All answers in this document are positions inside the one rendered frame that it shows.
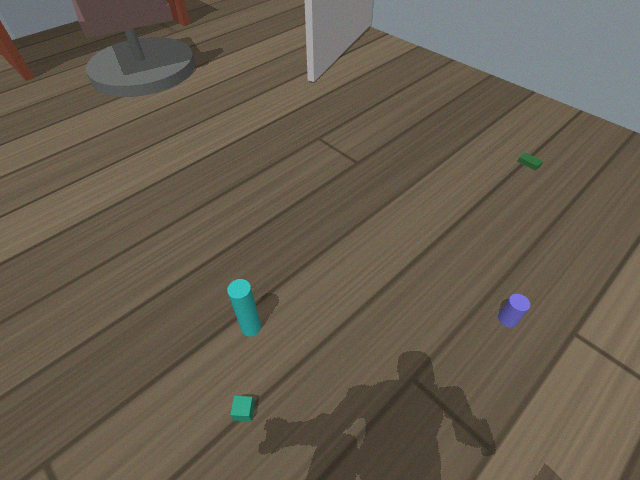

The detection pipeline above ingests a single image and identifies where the office chair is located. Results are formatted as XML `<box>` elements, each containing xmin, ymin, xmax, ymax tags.
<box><xmin>72</xmin><ymin>0</ymin><xmax>195</xmax><ymax>97</ymax></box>

